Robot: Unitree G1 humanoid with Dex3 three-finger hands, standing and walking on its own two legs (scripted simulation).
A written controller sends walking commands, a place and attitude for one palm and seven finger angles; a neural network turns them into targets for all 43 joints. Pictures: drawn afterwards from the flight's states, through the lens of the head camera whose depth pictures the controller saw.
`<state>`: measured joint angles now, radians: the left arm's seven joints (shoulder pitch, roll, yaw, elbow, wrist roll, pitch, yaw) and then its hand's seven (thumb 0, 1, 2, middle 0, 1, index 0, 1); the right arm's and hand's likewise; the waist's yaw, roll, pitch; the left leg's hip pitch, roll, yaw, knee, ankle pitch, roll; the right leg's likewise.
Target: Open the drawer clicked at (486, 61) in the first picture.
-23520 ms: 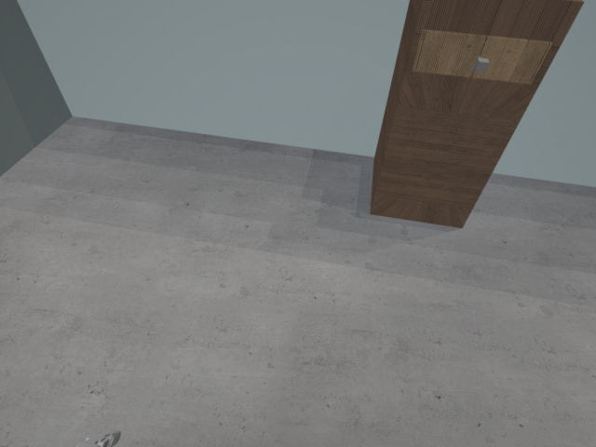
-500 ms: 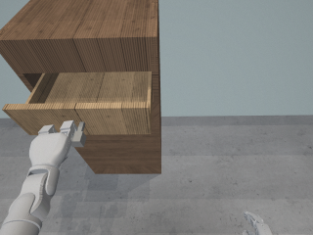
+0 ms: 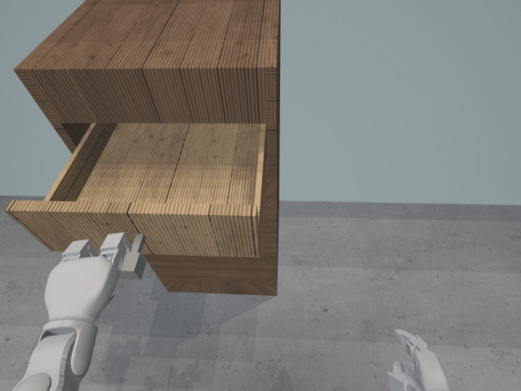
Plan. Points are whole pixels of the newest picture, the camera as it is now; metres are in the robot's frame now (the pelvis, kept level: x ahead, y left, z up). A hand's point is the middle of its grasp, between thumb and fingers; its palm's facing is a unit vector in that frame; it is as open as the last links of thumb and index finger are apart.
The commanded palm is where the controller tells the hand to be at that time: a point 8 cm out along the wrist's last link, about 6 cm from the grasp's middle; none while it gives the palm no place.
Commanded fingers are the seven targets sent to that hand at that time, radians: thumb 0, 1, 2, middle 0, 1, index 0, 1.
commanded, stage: pull the drawer open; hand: left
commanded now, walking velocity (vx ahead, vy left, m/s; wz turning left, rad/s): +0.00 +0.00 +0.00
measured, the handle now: (134, 255) +0.30 +0.24 +0.03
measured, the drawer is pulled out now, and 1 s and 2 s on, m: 0.21 0.29 0.30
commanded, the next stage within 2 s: open the thumb to release the handle in 1.14 s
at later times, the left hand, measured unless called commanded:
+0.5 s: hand (93, 323) +0.20 +0.27 +0.02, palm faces -0.01 -0.06 -1.00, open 5.4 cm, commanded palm +0.16 +0.26 +0.07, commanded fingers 0.00 0.90 0.90 -0.40 -1.35 -0.40 -1.35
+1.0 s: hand (79, 358) +0.15 +0.27 +0.02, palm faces -0.02 -0.06 -1.00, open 5.4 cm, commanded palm +0.12 +0.27 +0.07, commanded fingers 0.00 0.90 0.90 -0.40 -1.35 -0.40 -1.35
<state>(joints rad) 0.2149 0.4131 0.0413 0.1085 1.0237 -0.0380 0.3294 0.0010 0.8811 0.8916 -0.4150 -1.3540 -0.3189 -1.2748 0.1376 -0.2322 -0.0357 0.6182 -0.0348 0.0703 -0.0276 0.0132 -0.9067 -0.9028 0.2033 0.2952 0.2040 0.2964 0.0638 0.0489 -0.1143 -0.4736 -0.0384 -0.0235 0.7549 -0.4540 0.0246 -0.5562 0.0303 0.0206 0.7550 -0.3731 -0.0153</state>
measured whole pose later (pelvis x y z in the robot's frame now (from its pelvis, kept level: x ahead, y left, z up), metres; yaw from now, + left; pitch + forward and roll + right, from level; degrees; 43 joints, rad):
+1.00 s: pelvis +0.00 +0.00 -0.01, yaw -1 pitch +11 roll +0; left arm 0.65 0.43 0.09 -0.20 0.99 -0.08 0.42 0.00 0.88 0.89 -0.41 -1.35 -0.32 -1.26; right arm 0.11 -0.24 -0.02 0.57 -0.05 0.08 0.00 0.01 -0.91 -0.90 0.20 0.30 0.20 0.30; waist 0.08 0.04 -0.13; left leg -0.52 -0.03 -0.01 0.83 -0.50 0.02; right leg -0.61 0.04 0.03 0.83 -0.41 -0.02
